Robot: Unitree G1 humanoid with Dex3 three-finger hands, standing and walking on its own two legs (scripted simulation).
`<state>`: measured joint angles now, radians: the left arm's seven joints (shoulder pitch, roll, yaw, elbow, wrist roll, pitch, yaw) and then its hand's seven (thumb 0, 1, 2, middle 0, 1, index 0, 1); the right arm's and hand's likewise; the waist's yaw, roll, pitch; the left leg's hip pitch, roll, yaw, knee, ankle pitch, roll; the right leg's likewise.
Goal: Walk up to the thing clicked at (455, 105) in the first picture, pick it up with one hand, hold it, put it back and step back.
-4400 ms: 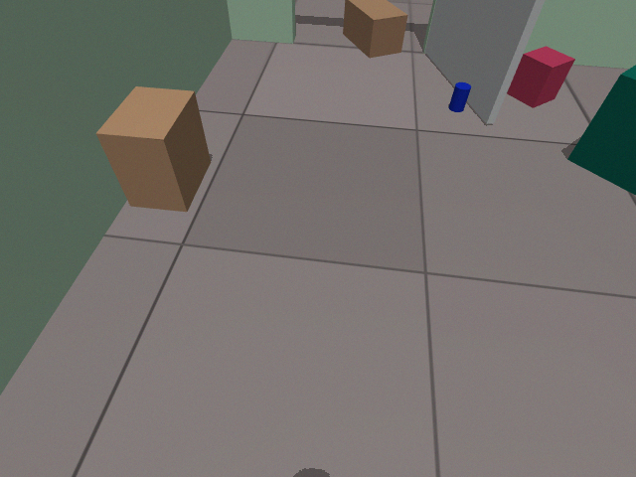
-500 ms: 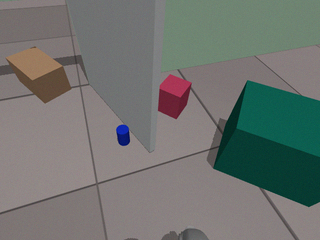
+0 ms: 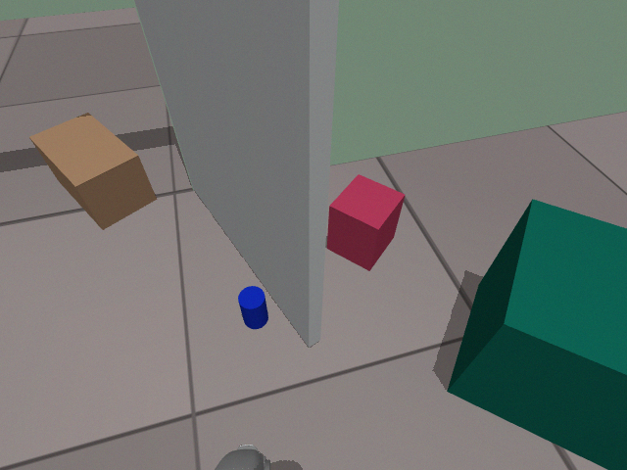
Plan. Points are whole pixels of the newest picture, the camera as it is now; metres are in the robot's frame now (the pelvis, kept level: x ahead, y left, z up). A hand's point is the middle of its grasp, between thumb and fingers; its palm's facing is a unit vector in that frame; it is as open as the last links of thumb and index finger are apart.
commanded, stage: walk up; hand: left
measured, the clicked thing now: (253, 308) +0.72 +0.22 -0.70
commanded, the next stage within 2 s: none
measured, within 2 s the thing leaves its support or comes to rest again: neither
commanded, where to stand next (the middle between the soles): +0.41 +0.02 m, yaw -2 degrees
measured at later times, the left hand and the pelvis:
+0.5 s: hand (137, 383) +0.27 +0.29 -0.14, palm faces -0.10 -0.91 -0.39, open 7.4 cm; pelvis +0.19 +0.01 -0.01, yaw -2 degrees
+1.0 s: hand (150, 338) +0.36 +0.30 -0.17, palm faces -0.06 -0.93 -0.37, open 7.4 cm; pelvis +0.31 +0.03 -0.02, yaw -1 degrees
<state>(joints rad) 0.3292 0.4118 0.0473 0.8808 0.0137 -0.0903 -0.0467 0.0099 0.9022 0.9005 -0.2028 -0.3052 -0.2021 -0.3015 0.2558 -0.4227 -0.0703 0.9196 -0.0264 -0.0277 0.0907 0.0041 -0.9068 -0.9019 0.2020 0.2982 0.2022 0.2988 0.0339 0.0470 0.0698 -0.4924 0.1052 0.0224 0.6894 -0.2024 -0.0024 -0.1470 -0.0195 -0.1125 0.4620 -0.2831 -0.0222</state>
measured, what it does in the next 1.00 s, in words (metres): walks ahead: left foot, then right foot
